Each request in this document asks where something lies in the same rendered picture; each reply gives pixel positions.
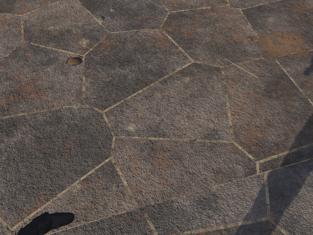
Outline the robot left hand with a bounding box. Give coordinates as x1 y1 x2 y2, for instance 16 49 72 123
15 211 74 235

